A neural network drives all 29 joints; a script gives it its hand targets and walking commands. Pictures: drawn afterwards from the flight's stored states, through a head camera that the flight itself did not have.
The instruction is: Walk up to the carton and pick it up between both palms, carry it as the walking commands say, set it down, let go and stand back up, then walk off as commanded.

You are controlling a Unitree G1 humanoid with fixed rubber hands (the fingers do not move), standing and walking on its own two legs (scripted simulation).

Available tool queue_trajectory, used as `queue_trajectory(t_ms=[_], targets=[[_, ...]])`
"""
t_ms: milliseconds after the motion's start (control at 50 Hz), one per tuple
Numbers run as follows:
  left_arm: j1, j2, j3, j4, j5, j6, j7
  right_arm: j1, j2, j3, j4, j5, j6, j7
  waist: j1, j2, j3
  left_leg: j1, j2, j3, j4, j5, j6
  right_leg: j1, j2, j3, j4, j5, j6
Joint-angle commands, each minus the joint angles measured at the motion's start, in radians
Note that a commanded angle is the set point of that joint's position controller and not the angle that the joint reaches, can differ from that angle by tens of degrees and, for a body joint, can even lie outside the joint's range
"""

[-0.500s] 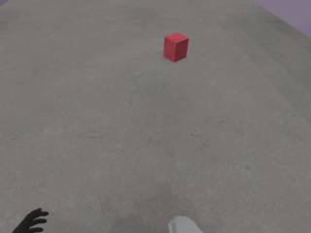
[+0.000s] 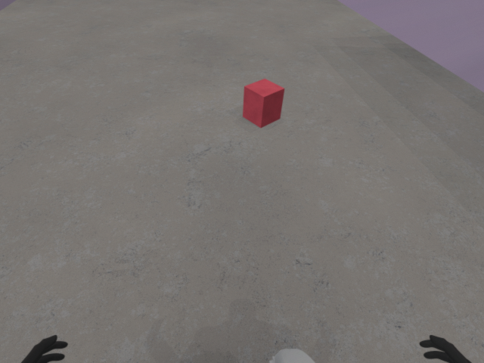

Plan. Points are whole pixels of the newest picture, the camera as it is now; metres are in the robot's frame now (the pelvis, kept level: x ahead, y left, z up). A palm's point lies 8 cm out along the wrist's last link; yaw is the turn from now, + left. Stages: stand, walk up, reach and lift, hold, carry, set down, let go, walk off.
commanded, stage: walk up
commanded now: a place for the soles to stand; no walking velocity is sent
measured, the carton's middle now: (262, 103) +2.00 -0.19 -0.61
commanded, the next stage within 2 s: none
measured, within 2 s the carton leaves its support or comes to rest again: neither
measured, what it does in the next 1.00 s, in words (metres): walks ahead: right foot, then left foot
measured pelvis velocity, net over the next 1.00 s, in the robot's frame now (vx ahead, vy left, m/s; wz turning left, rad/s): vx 0.52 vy -0.14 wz -0.08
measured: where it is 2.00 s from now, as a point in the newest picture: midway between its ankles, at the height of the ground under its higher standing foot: (280, 217)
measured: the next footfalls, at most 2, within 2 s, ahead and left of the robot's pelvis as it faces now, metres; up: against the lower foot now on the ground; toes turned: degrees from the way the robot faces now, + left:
right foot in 0.34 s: +0.38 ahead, -0.20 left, +0.00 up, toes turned -9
left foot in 0.66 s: +0.55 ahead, +0.04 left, +0.00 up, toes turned +5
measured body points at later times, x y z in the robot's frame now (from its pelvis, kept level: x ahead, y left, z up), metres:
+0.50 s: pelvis +0.27 -0.08 +0.01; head +0.30 -0.09 +0.45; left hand +0.45 +0.23 -0.05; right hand +0.33 -0.40 -0.08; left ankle +0.25 +0.07 -0.64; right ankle +0.34 -0.20 -0.70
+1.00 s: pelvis +0.52 -0.14 +0.01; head +0.50 -0.13 +0.46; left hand +0.72 +0.17 -0.03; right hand +0.56 -0.50 -0.04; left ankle +0.51 +0.04 -0.70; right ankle +0.65 -0.28 -0.69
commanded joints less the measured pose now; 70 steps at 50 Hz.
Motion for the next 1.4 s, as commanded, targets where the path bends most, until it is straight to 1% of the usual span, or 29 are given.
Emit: queue_trajectory(t_ms=[0,140,200,240,260,280,300,340,380,480,560,600,620,660,760,860,900,920,940,960,980,1020,1120,1180,1200,1220,1240,1260,1380], targets=[[-0.11,0.145,0.033,-0.089,0.002,-0.05,-0.042,0.044,-0.237,-0.098,-0.033,0.0,-0.057,-0.022,-0.075,0.19,0.138,0.222,0.243,-0.303,-0.62,-0.328,0.172,-0.319,-0.081,0.01,-0.094,0.201,0.031],[-0.232,0.099,0.012,-0.115,-0.007,-0.042,-0.066,0.087,-0.254,-0.11,0.003,0.023,-0.029,0.017,-0.116,0.231,0.186,0.151,0.2,-0.054,-0.678,-0.056,0.173,-0.037,-0.102,-0.211,-0.542,0.328,0.001],[-0.178,0.086,0.016,-0.101,0.016,-0.04,-0.049,0.096,-0.254,-0.111,0.004,0.032,-0.007,0.017,-0.079,0.224,0.12,0.146,0.236,-0.011,-0.546,0.203,0.17,0.147,-0.077,-0.258,-0.607,0.264,-0.025],[-0.003,0.136,0.043,-0.037,0.033,-0.048,-0.021,0.116,-0.216,-0.092,-0.003,0.039,0.002,0.02,0.02,0.099,-0.032,0.085,0.182,0.058,-0.214,0.438,0.123,0.44,-0.034,-0.228,-0.639,0.236,-0.056],[0.158,0.216,0.071,0.006,0.039,-0.051,0.001,0.129,-0.158,-0.071,-0.025,0.038,0.002,0.027,0.097,-0.059,-0.192,-0.092,0.112,0.086,0.147,0.371,0.089,0.703,-0.134,-0.031,-0.633,0.078,-0.124],[0.237,0.312,0.093,-0.005,0.034,-0.054,0.028,0.133,-0.092,-0.05,-0.077,0.043,-0.011,0.032,0.127,-0.27,-0.35,-0.309,-0.036,0.038,0.448,-0.136,0.049,0.911,-0.44,0.451,-0.759,-0.103,-0.234],[0.222,0.344,0.098,-0.029,0.023,-0.054,0.048,0.087,-0.162,-0.072,-0.097,0.039,-0.011,0.019,0.134,-0.168,-0.299,-0.4,-0.035,-0.108,0.531,-0.126,0.047,0.887,-0.513,0.644,-0.878,-0.158,-0.295],[0.182,0.253,0.074,-0.036,0.028,-0.069,0.073,0.001,-0.175,-0.073,-0.092,0.035,-0.012,0.02,0.127,-0.005,-0.164,-0.451,0.024,-0.179,0.517,0.013,0.037,0.823,-0.422,0.41,-0.837,0.161,-0.26],[0.069,0.224,0.072,-0.067,0.015,-0.075,0.069,0.097,-0.149,-0.075,-0.036,0.053,-0.003,0.031,0.031,-0.06,-0.122,-0.291,0.057,-0.154,0.398,0.058,0.036,0.546,-0.373,0.201,-0.853,0.124,-0.193],[-0.03,0.206,0.049,-0.072,0.018,-0.093,0.034,0.047,-0.178,-0.081,-0.034,0.034,0.012,0.049,-0.01,-0.136,-0.023,-0.18,0.105,-0.113,0.105,0.031,0.034,0.248,-0.405,0.123,-0.908,0.015,-0.259],[-0.12,0.159,0.016,-0.073,0.023,-0.094,0.008,0.16,-0.153,-0.091,0.018,0.033,0.009,0.053,-0.124,-0.086,-0.032,0.305,-0.009,0.009,-0.108,0.274,0.058,-0.121,-0.295,-0.069,-0.738,-0.208,-0.129],[-0.084,0.056,-0.008,-0.098,0.014,-0.086,-0.002,0.271,-0.286,-0.139,0.017,0.009,0.008,0.023,-0.22,0.333,-0.068,0.419,0.223,-0.433,-0.428,-0.349,0.143,-0.349,-0.119,-0.259,-0.184,-0.239,-0.035],[-0.099,0.101,0.007,-0.123,0.001,-0.069,-0.001,0.197,-0.313,-0.132,-0.037,-0.017,0.001,0.007,-0.19,0.249,-0.032,0.323,0.375,-0.789,-0.632,-0.678,0.246,-0.369,-0.06,-0.105,0.041,-0.132,-0.021],[-0.04,0.177,0.02,-0.109,-0.002,-0.049,-0.016,0.103,-0.29,-0.125,-0.07,-0.006,-0.014,-0.025,-0.113,0.121,0.068,0.291,0.383,-0.697,-0.645,-0.687,0.271,-0.373,-0.14,-0.049,0.141,-0.015,-0.007],[-0.014,0.191,0.021,-0.094,-0.002,-0.061,-0.03,0.011,-0.274,-0.114,-0.045,0.013,-0.024,-0.004,-0.083,0.173,0.097,0.082,0.317,-0.388,-0.595,-0.396,0.256,-0.144,-0.188,-0.058,-0.167,0.015,0.008],[0.097,0.151,0.01,-0.062,-0.016,-0.052,-0.047,-0.124,-0.273,-0.112,-0.078,0.011,-0.016,0.022,0.017,0.236,0.093,-0.165,0.21,-0.092,-0.515,-0.373,0.174,0.246,-0.141,-0.202,-0.438,0.21,0.001],[0.161,0.179,0.027,-0.038,-0.006,-0.049,-0.03,-0.128,-0.23,-0.095,-0.082,0.01,-0.007,0.035,0.068,0.133,0.047,-0.283,0.142,-0.01,-0.335,-0.403,0.135,0.452,-0.082,-0.248,-0.46,0.21,0.003],[0.228,0.202,0.04,-0.021,0.002,-0.05,-0.015,-0.103,-0.195,-0.083,-0.088,0.012,0.003,0.041,0.11,0.01,0.006,-0.388,0.1,0.021,-0.154,-0.424,0.107,0.588,-0.073,-0.202,-0.486,0.121,-0.022],[0.308,0.281,0.065,-0.008,0.012,-0.051,0.008,-0.115,-0.139,-0.066,-0.12,0.019,0.006,0.046,0.17,-0.256,-0.029,-0.489,-0.003,0.093,0.212,-0.339,0.078,0.633,-0.208,0.087,-0.688,-0.227,-0.088],[0.266,0.346,0.069,-0.051,0.023,-0.059,0.028,-0.115,-0.122,-0.065,-0.159,0.035,0.013,0.045,0.141,-0.307,-0.049,-0.532,-0.067,-0.034,0.475,-0.217,0.047,0.547,-0.445,0.618,-1.004,-0.666,-0.226],[0.186,0.345,0.068,-0.082,0.003,-0.062,0.046,-0.126,-0.192,-0.086,-0.167,0.03,0.025,0.035,0.096,-0.16,0.026,-0.573,-0.01,-0.15,0.54,-0.146,0.037,0.492,-0.51,0.669,-1.051,-0.748,-0.276],[0.152,0.292,0.054,-0.099,0.008,-0.077,0.073,-0.098,-0.202,-0.094,-0.15,0.038,0.025,0.043,0.067,-0.031,0.046,-0.559,0.05,-0.16,0.472,0.01,0.032,0.559,-0.428,0.475,-0.994,-0.497,-0.245],[-0.015,0.317,0.068,-0.115,0.025,-0.081,0.051,-0.008,-0.236,-0.11,-0.09,0.048,0.03,0.062,-0.021,-0.209,0.033,-0.22,0.097,-0.148,0.172,-0.055,0.024,0.165,-0.423,0.251,-0.941,-0.43,-0.226],[-0.118,0.25,0.032,-0.132,0.02,-0.084,0.03,0.146,-0.192,-0.104,-0.017,0.054,0.023,0.066,-0.122,-0.125,0.002,0.217,-0.001,-0.026,-0.067,0.164,0.053,-0.111,-0.345,-0.017,-0.793,-0.369,-0.138],[-0.1,0.198,0.017,-0.123,0.026,-0.08,0.022,0.246,-0.213,-0.122,0.028,0.049,0.019,0.054,-0.17,-0.006,-0.045,0.384,-0.048,-0.017,-0.091,0.132,0.051,-0.205,-0.276,-0.106,-0.578,-0.371,-0.094],[-0.061,0.12,0.0,-0.127,0.021,-0.078,0.014,0.312,-0.28,-0.145,0.033,0.03,0.017,0.034,-0.22,0.265,-0.07,0.436,0.091,-0.26,-0.301,-0.17,0.086,-0.305,-0.173,-0.246,-0.237,-0.345,-0.036],[-0.08,0.122,0.005,-0.156,0.003,-0.07,0.007,0.239,-0.333,-0.146,-0.023,0.007,0.016,0.017,-0.217,0.3,-0.022,0.329,0.294,-0.727,-0.546,-0.571,0.179,-0.38,-0.072,-0.192,0.002,-0.164,-0.011],[-0.073,0.178,0.022,-0.171,-0.005,-0.052,0.003,0.134,-0.324,-0.132,-0.071,-0.001,0.008,0.002,-0.16,0.162,0.039,0.249,0.369,-0.833,-0.642,-0.696,0.261,-0.381,-0.106,-0.054,0.085,-0.082,-0.008],[-0.036,0.211,0.02,-0.138,-0.007,-0.062,-0.015,0.019,-0.309,-0.127,-0.061,0.007,-0.012,-0.001,-0.09,0.198,0.128,0.119,0.284,-0.455,-0.551,-0.316,0.267,-0.183,-0.196,-0.071,-0.195,0.005,0.006]])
